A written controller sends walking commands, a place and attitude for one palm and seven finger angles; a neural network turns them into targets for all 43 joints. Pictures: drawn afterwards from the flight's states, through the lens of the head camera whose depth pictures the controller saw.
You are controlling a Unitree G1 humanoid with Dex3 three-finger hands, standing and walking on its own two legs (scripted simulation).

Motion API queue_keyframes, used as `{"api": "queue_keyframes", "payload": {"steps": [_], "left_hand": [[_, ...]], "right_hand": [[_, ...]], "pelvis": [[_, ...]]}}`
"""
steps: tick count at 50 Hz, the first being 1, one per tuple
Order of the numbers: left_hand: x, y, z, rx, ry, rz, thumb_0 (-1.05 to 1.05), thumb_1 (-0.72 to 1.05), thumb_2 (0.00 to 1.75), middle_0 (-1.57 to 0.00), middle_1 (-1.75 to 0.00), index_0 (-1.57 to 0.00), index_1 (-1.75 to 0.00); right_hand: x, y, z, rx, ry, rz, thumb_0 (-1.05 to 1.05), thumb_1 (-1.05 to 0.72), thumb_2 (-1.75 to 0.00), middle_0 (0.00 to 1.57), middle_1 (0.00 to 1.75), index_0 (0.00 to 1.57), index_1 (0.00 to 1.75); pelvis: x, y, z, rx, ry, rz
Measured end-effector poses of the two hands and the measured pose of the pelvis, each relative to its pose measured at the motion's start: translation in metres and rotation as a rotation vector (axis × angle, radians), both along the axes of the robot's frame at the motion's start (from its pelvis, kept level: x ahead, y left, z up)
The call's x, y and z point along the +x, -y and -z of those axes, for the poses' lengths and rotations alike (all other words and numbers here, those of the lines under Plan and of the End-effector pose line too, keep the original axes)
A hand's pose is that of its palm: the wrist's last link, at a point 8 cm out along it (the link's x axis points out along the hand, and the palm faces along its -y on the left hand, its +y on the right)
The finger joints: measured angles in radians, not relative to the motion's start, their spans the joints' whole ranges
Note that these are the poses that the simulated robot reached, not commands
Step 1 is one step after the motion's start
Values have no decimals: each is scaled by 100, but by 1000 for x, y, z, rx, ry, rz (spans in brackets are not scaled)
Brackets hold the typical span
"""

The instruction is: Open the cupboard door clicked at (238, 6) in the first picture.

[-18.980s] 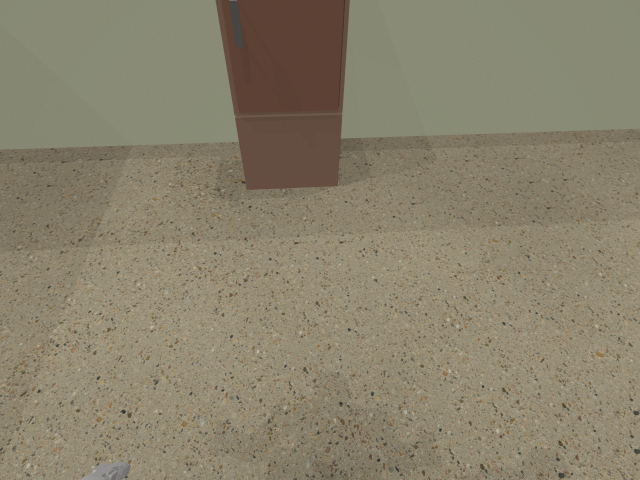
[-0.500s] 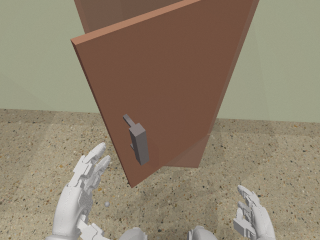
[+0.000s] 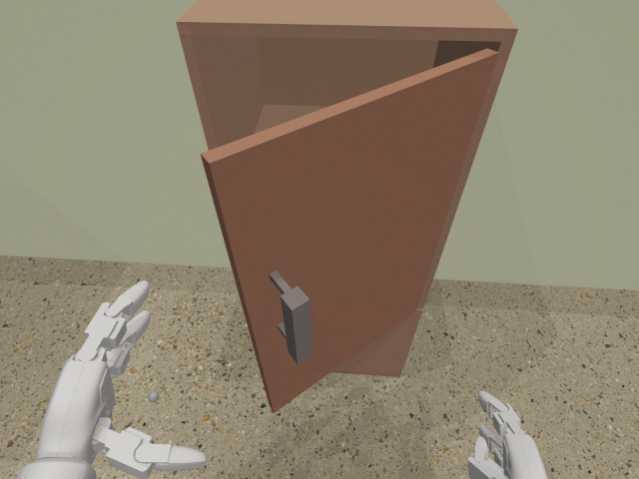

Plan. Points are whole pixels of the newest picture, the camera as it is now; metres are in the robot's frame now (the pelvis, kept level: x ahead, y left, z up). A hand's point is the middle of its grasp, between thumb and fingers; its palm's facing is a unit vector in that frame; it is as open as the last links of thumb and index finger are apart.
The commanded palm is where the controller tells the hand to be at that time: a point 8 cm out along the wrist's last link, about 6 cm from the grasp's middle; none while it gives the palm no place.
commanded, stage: draw the hand back to the body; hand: left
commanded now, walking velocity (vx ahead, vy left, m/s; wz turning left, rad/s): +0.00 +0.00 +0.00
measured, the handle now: (288, 317) +0.32 +0.07 +0.04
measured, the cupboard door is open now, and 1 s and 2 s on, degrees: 41 41 41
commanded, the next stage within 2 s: step back with the hand held close in 0.96 s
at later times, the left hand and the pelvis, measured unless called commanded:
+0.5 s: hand (63, 328) +0.20 +0.24 +0.18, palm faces +0.39 -0.83 -0.40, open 10.0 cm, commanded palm +0.15 +0.29 +0.20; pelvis +0.01 +0.00 +0.04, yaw -1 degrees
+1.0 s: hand (51, 322) +0.20 +0.24 +0.20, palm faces +0.44 -0.81 -0.39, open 7.4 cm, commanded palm +0.15 +0.28 +0.21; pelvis +0.00 -0.01 +0.04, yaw -1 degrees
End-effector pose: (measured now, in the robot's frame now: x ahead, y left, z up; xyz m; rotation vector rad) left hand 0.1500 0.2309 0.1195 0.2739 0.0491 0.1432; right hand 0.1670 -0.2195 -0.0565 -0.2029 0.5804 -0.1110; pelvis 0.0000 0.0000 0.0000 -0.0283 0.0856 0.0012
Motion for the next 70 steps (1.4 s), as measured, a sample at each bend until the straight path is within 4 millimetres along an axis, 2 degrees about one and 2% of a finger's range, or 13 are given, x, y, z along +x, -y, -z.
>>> {"api": "queue_keyframes", "payload": {"steps": [6,16,32,41,55,58,64,70], "left_hand": [[-3,-13,-18,69,-9,-104,-1,-19,43,-16,-30,-17,-30],[5,-36,-52,133,78,-182,0,15,58,-18,-30,-18,-30],[11,-62,-102,224,243,-272,1,70,82,-20,-30,-20,-30],[10,-52,-92,190,208,-254,2,86,88,-20,-30,-21,-30],[2,-50,-96,199,230,-256,2,89,90,-21,-30,-21,-31],[4,-55,-101,229,252,-254,2,89,90,-21,-30,-21,-31],[6,-57,-95,266,207,-200,2,89,90,-20,-30,-21,-30],[-3,-58,-91,296,183,-132,2,89,90,-21,-30,-21,-31]], "right_hand": [[6,-9,-10,2,-8,-17,1,-91,-90,21,30,20,30],[16,-19,-20,13,-17,-59,1,-91,-90,21,30,20,30],[21,-3,-25,0,-48,-51,1,-91,-90,21,30,20,30],[12,8,-23,-3,-73,-28,1,-91,-90,21,30,20,30],[3,10,-22,9,-67,-21,1,-91,-90,21,30,20,30],[0,11,-24,5,-79,-19,1,-91,-90,21,30,20,30],[-13,20,-25,-25,-119,33,1,-91,-90,21,30,20,30],[-34,27,-25,-54,-150,98,1,-91,-90,21,30,20,30]], "pelvis": [[5,-4,-15,5,50,0],[11,-5,-32,12,120,5],[12,2,-41,14,164,17],[9,6,-43,16,170,23],[1,11,-44,16,187,25],[-3,11,-44,10,163,18],[-13,5,-43,11,112,29],[-25,-4,-40,21,98,37]]}}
